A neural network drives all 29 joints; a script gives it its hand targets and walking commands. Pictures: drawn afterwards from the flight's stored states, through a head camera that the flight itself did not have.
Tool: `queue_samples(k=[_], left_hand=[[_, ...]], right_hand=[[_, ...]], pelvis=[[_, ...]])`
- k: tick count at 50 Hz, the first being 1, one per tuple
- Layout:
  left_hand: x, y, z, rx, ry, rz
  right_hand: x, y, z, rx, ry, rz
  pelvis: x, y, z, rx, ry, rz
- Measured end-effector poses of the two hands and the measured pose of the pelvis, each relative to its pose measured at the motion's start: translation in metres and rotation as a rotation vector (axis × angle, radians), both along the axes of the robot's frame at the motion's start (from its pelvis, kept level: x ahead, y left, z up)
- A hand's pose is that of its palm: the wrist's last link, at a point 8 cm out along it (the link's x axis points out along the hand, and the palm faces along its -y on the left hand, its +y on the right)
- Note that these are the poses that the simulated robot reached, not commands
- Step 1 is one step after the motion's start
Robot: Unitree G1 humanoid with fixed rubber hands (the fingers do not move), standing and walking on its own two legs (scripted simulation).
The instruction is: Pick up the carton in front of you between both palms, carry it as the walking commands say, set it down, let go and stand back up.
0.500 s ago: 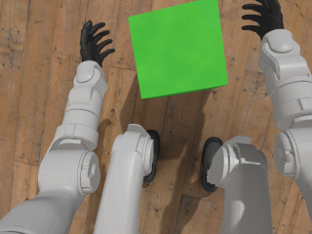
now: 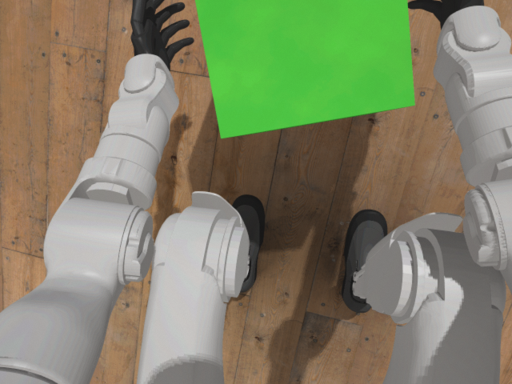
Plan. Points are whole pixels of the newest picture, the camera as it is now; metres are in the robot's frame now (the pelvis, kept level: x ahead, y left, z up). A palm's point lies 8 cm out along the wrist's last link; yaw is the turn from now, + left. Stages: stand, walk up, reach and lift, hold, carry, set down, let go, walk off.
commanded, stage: reach and lift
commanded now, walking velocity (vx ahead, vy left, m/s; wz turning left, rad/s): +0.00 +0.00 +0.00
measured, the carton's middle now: (302, 53) +0.51 +0.01 -0.24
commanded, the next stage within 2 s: none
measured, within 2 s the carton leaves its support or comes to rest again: leaves its support in 0.64 s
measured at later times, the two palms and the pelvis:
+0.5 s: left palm (175, 46) +0.50 +0.17 -0.16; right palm (432, 6) +0.54 -0.13 -0.17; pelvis +0.00 +0.00 +0.01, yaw +0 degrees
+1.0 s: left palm (131, 25) +0.48 +0.14 -0.01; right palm out of the picture +0.50 -0.16 -0.01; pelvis +0.00 +0.01 +0.06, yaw -4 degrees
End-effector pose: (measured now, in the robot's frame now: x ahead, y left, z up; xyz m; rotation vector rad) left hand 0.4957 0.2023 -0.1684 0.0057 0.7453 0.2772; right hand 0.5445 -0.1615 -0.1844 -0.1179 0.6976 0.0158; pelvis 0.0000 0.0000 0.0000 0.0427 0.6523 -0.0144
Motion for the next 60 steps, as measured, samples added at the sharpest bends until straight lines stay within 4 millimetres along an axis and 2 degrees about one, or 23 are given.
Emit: queue_samples(k=[7,12,15,17,23,31,34,37,41,45,49,54,60], left_hand=[[-0.006,-0.011,0.004,-0.017,0.021,-0.005],[-0.005,-0.015,0.005,-0.015,0.014,-0.021],[0.000,-0.023,0.006,-0.022,0.003,-0.045],[0.004,-0.031,0.007,-0.029,-0.002,-0.054],[0.006,-0.034,0.008,-0.025,0.004,0.009],[0.011,-0.034,0.011,-0.020,0.017,0.005],[0.011,-0.037,0.019,-0.028,-0.003,0.004],[0.006,-0.044,0.034,-0.047,-0.033,0.009],[0.001,-0.056,0.070,-0.067,-0.074,-0.007],[-0.003,-0.067,0.115,-0.095,-0.096,-0.032],[-0.011,-0.067,0.153,-0.093,-0.080,-0.034],[-0.019,-0.059,0.189,-0.073,-0.064,-0.034],[-0.021,-0.056,0.221,-0.073,-0.079,-0.045]], right_hand=[[0.000,0.004,0.014,0.003,0.029,-0.003],[-0.001,0.013,0.013,0.011,0.034,0.011],[-0.003,0.027,0.009,0.027,0.035,0.034],[-0.003,0.030,0.009,0.027,0.028,0.024],[-0.003,0.031,0.010,0.004,0.040,0.027],[0.000,0.031,0.014,-0.008,0.056,0.029],[-0.003,0.027,0.020,-0.003,0.038,0.019],[-0.010,0.020,0.038,0.009,0.014,-0.005],[-0.022,0.007,0.079,0.028,-0.022,-0.058],[-0.033,-0.002,0.127,0.051,-0.037,-0.089],[-0.042,-0.003,0.167,0.058,-0.019,-0.109],[-0.049,0.005,0.201,0.054,-0.003,-0.105],[-0.055,0.008,0.232,0.057,-0.019,-0.120]], pelvis=[[0.002,0.000,0.004,0.000,0.016,0.000],[0.000,0.000,0.007,0.001,0.023,0.001],[-0.002,0.000,0.009,-0.001,0.022,0.004],[-0.003,0.000,0.010,-0.004,0.020,0.006],[-0.004,-0.001,0.011,-0.001,0.016,0.001],[-0.005,-0.002,-0.002,0.005,-0.001,-0.010],[-0.003,0.000,-0.004,0.003,-0.011,-0.023],[-0.002,0.003,-0.002,0.000,-0.020,-0.040],[0.000,0.007,0.009,-0.006,-0.021,-0.061],[0.000,0.008,0.031,0.001,-0.001,-0.074],[0.001,0.007,0.057,0.009,0.024,-0.083],[0.002,0.005,0.087,0.011,0.056,-0.079],[0.006,0.004,0.114,0.000,0.079,-0.066]])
